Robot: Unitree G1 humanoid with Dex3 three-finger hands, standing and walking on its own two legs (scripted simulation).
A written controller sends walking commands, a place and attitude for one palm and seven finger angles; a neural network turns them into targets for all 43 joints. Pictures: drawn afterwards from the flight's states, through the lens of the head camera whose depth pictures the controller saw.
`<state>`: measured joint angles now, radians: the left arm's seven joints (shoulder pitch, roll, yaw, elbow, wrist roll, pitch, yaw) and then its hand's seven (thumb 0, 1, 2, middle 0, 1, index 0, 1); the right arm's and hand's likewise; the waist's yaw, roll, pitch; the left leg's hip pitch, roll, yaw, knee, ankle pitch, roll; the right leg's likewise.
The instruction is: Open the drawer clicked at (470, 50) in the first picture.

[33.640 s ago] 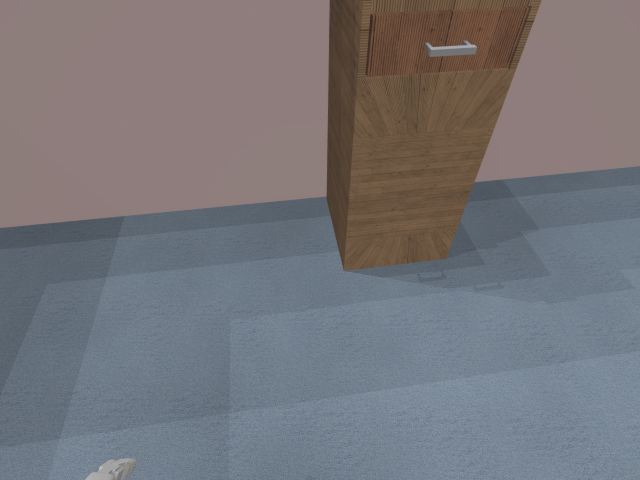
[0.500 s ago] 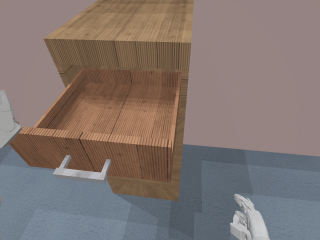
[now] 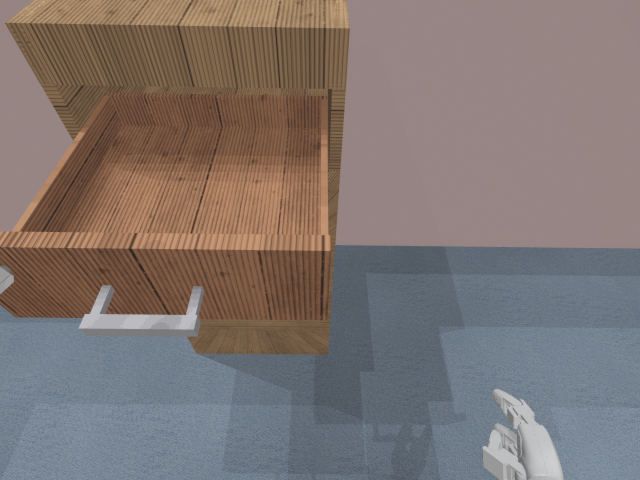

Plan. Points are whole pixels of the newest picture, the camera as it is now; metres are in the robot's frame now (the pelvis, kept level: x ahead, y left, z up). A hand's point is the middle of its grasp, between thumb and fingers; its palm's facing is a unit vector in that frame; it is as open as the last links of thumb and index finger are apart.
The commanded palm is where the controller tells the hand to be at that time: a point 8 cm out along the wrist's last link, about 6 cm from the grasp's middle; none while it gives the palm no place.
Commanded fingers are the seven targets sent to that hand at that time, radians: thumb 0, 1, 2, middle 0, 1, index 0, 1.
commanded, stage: step back with the hand held close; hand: left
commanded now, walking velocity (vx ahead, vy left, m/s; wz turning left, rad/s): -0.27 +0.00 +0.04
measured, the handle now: (146, 310) +0.27 +0.20 +0.10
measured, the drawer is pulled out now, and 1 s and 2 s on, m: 0.29 0.29 0.29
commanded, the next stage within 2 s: stop stepping back and stand still in 0.62 s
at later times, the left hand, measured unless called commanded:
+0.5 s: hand out of the picture +0.09 +0.24 +0.29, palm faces +0.59 -0.73 -0.36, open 7.5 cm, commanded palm +0.02 +0.30 +0.29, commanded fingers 0.00 0.90 0.90 -0.20 -0.30 -0.20 -0.30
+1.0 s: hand out of the picture -0.02 +0.22 +0.30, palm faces +0.55 -0.71 -0.43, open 7.5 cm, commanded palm -0.08 +0.28 +0.29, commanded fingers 0.00 0.90 0.90 -0.20 -0.30 -0.20 -0.30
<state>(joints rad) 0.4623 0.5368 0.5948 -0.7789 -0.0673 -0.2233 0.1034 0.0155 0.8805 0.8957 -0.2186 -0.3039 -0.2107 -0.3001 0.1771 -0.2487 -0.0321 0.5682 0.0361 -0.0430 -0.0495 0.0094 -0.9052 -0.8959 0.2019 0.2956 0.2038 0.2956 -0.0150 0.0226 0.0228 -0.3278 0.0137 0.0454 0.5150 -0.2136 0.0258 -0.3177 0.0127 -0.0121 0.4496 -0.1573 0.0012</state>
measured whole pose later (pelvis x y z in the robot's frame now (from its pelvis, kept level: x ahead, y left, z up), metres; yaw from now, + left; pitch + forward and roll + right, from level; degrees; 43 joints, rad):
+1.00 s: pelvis -0.21 +0.00 -0.01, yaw -1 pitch +2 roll -1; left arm 0.34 0.58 0.67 -0.79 -0.06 -0.28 0.15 0.01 0.88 0.90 -0.22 -0.30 -0.21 -0.30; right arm 0.24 -0.23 0.00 0.64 0.02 -0.11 -0.06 0.01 -0.90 -0.90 0.20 0.30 0.21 0.30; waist -0.02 -0.04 -0.04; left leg -0.40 -0.02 0.04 0.61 -0.26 0.06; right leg -0.26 -0.02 -0.02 0.65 -0.43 0.02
